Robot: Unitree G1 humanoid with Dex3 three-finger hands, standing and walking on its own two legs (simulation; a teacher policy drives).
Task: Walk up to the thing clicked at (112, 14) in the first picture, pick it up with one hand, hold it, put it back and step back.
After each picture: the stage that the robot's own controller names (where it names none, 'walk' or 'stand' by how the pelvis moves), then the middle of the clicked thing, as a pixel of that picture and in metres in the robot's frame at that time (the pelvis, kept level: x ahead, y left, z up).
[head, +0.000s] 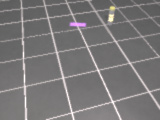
stand; (110, 16) +1.88 -0.44 -0.66
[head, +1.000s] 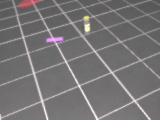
walk; (86, 26) +1.78 +0.02 -0.62
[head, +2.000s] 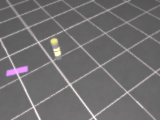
walk; (56, 49) +1.18 +0.32 -0.64
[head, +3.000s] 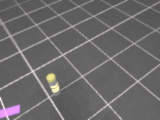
walk; (53, 85) +0.76 +0.29 -0.65
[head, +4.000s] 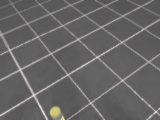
walk; (58, 118) +0.47 +0.24 -0.65
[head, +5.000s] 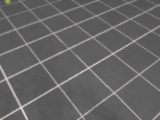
stand; out of the picture +0.40 +0.22 -0.65
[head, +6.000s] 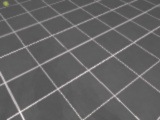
walk; out of the picture +0.36 +0.23 -0.65
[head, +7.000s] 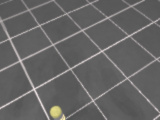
stand; (58, 116) +0.40 +0.22 -0.64
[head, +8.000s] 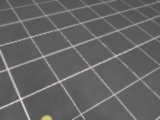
walk; out of the picture +0.43 +0.15 -0.63
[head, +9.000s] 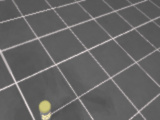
walk; (45, 112) +0.42 +0.16 -0.63
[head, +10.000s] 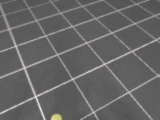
stand; out of the picture +0.41 +0.19 -0.64
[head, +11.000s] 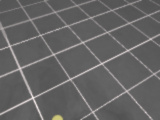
walk; out of the picture +0.39 +0.17 -0.64
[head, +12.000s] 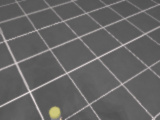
stand; (56, 118) +0.43 +0.18 -0.63
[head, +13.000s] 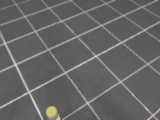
walk; (54, 117) +0.45 +0.20 -0.63
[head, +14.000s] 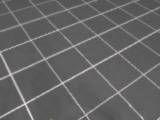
stand; out of the picture +0.39 +0.18 -0.65
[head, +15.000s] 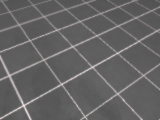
stand; out of the picture +0.37 +0.19 -0.66
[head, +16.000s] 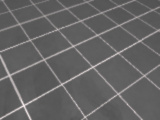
stand; out of the picture +0.36 +0.19 -0.66
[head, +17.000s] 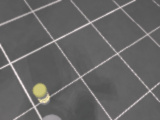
go down; (42, 95) +0.41 +0.21 -0.50
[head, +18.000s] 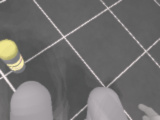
go down; (13, 59) +0.43 +0.29 -0.28
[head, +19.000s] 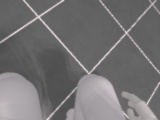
close in; out of the picture +0.41 +0.32 -0.21
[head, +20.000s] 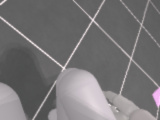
close; out of the picture +0.37 +0.35 -0.16
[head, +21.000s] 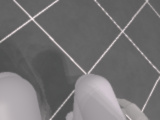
lift; out of the picture +0.34 +0.33 -0.09
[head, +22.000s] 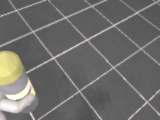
lift; (18, 88) +0.31 +0.19 +0.05
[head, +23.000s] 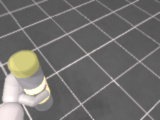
hold; (35, 85) +0.33 +0.15 +0.04
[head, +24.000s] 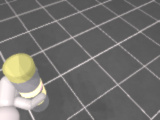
hold; (31, 87) +0.31 +0.16 +0.05
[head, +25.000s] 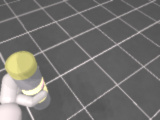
crouch; (32, 85) +0.32 +0.16 +0.05
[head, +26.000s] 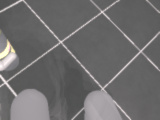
crouch; out of the picture +0.42 +0.25 -0.05
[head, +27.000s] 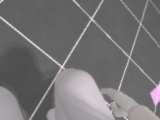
lower; out of the picture +0.37 +0.36 -0.17
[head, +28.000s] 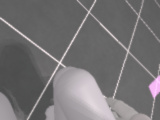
lower; out of the picture +0.40 +0.37 -0.16
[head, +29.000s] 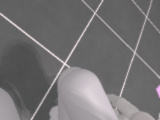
lower; out of the picture +0.38 +0.36 -0.16
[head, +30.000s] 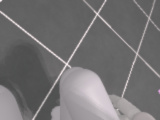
lower; out of the picture +0.37 +0.36 -0.16
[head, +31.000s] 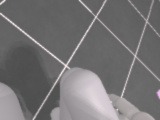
loosen; out of the picture +0.36 +0.36 -0.16
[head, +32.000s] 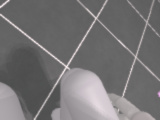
withdraw; out of the picture +0.35 +0.35 -0.16
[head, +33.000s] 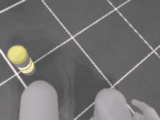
walk; (23, 62) +0.42 +0.29 -0.31
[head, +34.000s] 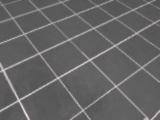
stand; out of the picture +0.36 +0.20 -0.59
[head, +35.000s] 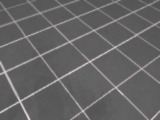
stand; out of the picture +0.38 +0.21 -0.60
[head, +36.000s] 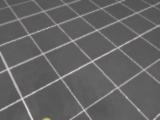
stand; out of the picture +0.38 +0.20 -0.61
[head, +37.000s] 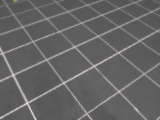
stand; out of the picture +0.40 +0.19 -0.65
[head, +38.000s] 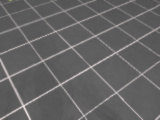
stand; out of the picture +0.36 +0.21 -0.66
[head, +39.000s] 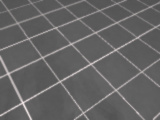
walk; out of the picture +0.36 +0.21 -0.66
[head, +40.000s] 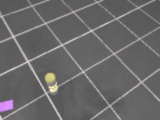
walk; (52, 84) +0.61 +0.22 -0.63
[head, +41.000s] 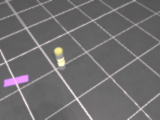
walk; (60, 59) +0.94 +0.25 -0.64
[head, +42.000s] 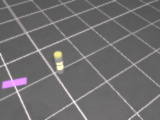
stand; (59, 63) +0.98 +0.20 -0.64
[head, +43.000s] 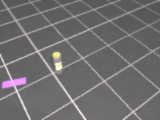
stand; (57, 63) +1.02 +0.20 -0.66
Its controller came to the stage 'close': yes
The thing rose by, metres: 0.68
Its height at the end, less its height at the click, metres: +0.00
